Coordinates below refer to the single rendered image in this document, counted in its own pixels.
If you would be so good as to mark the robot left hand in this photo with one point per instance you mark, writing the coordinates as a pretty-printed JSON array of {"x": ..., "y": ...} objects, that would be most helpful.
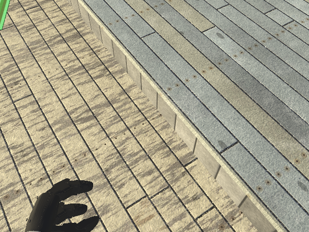
[{"x": 48, "y": 211}]

